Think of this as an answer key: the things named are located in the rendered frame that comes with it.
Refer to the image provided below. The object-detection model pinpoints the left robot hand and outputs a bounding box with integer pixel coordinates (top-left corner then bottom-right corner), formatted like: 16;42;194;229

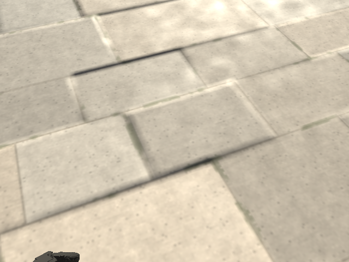
33;251;80;262

